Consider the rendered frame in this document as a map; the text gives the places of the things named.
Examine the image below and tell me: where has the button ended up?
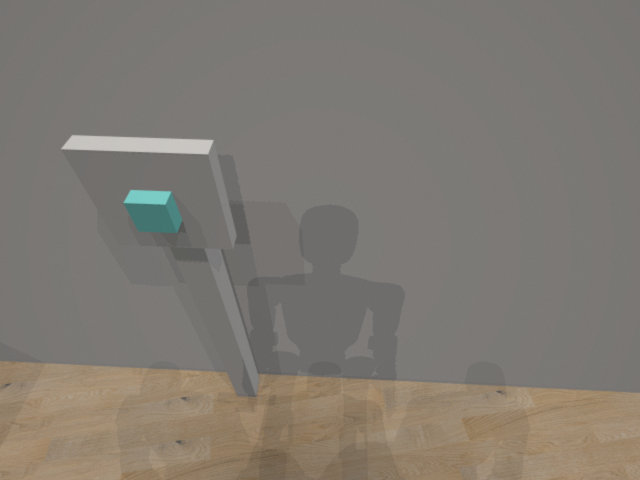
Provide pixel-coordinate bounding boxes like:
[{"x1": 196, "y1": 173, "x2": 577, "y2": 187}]
[{"x1": 124, "y1": 190, "x2": 182, "y2": 233}]

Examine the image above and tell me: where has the panel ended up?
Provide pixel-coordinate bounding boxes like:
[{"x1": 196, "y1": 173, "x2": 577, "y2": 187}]
[{"x1": 61, "y1": 135, "x2": 259, "y2": 397}]

